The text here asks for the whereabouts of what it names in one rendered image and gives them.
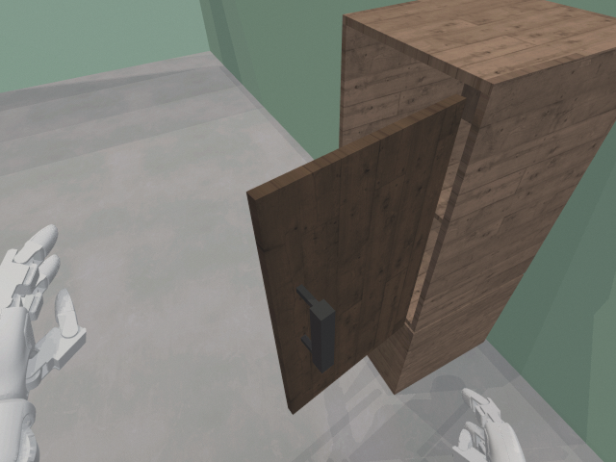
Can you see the robot left forearm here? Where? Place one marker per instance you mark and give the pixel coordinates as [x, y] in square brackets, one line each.
[17, 441]

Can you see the handle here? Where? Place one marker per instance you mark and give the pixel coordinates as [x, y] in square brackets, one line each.
[322, 322]

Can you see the left robot hand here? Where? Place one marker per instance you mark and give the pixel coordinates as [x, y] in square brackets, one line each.
[24, 277]

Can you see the right robot hand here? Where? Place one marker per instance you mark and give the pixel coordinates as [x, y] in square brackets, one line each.
[496, 443]

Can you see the cupboard door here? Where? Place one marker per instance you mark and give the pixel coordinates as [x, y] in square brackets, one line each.
[351, 227]

